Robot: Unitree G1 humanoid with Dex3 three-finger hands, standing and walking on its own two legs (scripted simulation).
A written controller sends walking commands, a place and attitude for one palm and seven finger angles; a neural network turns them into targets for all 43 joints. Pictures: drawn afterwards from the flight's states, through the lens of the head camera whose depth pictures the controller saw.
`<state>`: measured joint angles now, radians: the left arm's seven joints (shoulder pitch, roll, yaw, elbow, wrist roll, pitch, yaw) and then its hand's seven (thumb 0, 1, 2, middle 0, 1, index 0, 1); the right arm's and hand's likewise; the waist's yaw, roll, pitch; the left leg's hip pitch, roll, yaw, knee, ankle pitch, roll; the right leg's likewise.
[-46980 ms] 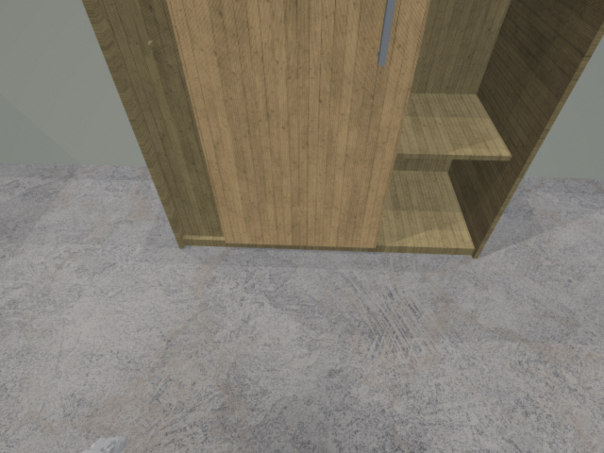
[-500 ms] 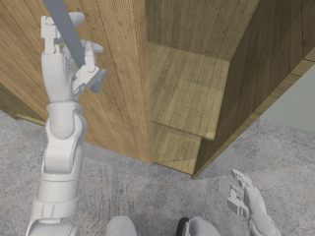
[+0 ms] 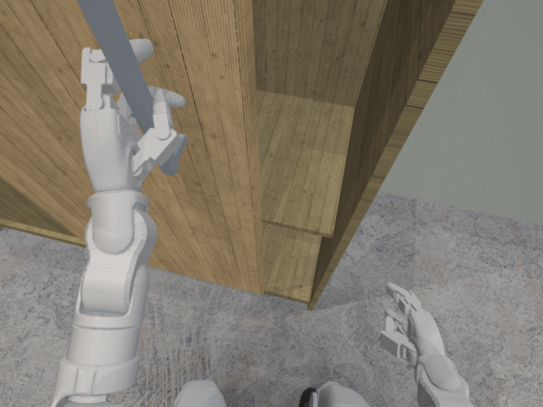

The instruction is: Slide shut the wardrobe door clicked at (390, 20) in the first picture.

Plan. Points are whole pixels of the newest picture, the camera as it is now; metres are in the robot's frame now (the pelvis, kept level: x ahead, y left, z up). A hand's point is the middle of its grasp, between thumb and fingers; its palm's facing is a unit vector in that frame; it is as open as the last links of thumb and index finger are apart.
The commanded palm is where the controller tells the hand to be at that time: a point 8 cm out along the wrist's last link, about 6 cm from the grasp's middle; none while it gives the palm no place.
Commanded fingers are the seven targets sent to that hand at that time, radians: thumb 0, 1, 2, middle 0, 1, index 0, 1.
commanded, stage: step sideways, sliding the door along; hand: left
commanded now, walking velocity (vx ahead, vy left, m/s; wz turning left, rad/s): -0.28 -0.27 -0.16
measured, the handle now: (149, 90) +0.40 +0.20 +0.20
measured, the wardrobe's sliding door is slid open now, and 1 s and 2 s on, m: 0.16 0.00 0.00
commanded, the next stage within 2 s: none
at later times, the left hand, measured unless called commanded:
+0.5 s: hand (252, 151) +0.34 +0.08 +0.19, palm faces +0.17 -0.98 -0.05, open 6.7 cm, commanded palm +0.31 +0.07 +0.20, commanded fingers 0.00 0.90 0.90 -0.45 -1.40 -0.45 -1.40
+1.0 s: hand (317, 168) +0.33 +0.01 +0.20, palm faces +0.12 -0.99 -0.06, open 6.5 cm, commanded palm +0.30 +0.02 +0.21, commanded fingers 0.00 0.90 0.90 -0.45 -1.40 -0.45 -1.40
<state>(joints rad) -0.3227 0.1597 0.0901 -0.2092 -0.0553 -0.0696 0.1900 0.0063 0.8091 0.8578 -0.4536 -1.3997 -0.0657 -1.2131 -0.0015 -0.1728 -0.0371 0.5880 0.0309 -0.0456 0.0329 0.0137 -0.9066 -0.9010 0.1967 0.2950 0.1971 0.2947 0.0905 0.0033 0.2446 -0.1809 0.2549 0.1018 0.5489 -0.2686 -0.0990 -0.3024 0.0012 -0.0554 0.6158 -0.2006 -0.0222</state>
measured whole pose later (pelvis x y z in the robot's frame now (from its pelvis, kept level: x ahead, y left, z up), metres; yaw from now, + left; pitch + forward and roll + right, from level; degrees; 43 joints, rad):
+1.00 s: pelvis -0.07 -0.11 +0.00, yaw -6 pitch -4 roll +0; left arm -0.46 0.21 0.12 0.15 -0.11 0.00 0.15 0.02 0.81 0.85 -0.42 -1.40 -0.08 -1.32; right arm 0.11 -0.18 -0.01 0.65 0.05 -0.01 -0.02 0.01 -0.91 -0.90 0.19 0.29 0.19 0.29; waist 0.05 0.04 0.13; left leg -0.18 0.28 0.02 0.52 -0.21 -0.05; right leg -0.29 0.06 -0.08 0.58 -0.23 -0.09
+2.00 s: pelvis -0.07 -0.09 +0.00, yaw -7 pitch -2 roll +0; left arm -0.44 0.23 0.09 0.11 -0.12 0.02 0.14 0.02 0.76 0.86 -0.45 -1.40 -0.16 -1.35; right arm 0.11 -0.18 0.01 0.65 0.05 0.01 -0.05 0.01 -0.91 -0.90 0.20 0.29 0.20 0.29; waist 0.02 0.04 0.10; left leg -0.17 0.24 0.03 0.47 -0.24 -0.11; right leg -0.31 0.04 -0.06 0.55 -0.21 -0.05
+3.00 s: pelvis -0.06 -0.05 +0.01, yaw -7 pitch -2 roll +1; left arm -0.39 0.19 0.07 0.14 -0.10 0.02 0.15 0.03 0.76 0.81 -0.45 -1.40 -0.19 -1.36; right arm 0.12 -0.21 0.01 0.69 0.04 -0.02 -0.08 0.01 -0.91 -0.90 0.19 0.29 0.19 0.29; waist -0.01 0.05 0.05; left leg -0.15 0.17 0.08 0.43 -0.23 -0.09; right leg -0.30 -0.02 -0.01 0.52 -0.19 0.00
